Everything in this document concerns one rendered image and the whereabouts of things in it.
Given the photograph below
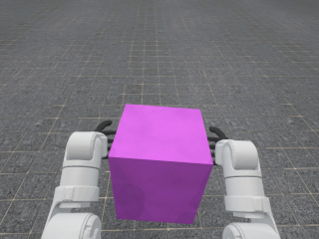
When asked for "carton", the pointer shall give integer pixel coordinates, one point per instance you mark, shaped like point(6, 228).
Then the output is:
point(160, 163)

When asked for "robot left upper arm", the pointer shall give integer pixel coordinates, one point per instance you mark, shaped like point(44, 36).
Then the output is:
point(73, 225)

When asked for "right robot hand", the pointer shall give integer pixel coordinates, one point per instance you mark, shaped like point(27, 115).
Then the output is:
point(221, 135)

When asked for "robot right upper arm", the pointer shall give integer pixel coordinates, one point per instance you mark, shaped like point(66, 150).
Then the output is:
point(247, 230)

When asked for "right robot forearm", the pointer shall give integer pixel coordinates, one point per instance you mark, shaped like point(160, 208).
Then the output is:
point(244, 187)

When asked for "left robot forearm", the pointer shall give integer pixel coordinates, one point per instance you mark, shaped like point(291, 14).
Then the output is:
point(80, 174)

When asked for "left robot hand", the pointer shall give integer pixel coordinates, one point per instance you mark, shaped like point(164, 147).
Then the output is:
point(100, 127)

